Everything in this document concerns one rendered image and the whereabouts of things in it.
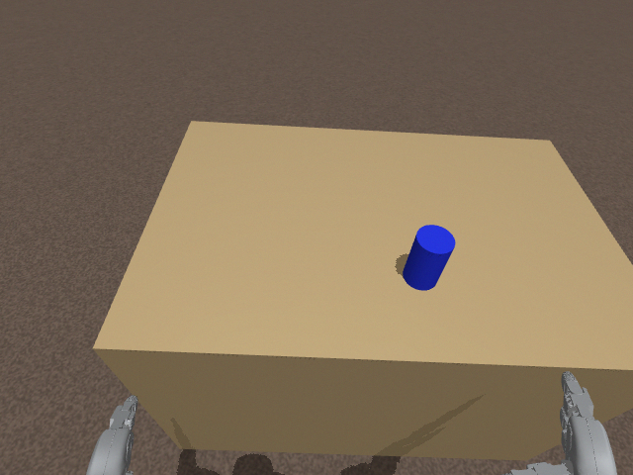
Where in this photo can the left robot hand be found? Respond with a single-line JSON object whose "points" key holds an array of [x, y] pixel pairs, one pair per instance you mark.
{"points": [[113, 450]]}

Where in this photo can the can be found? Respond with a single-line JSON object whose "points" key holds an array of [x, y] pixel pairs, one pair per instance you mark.
{"points": [[428, 256]]}

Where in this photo can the right robot hand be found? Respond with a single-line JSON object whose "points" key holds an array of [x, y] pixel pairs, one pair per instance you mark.
{"points": [[584, 439]]}

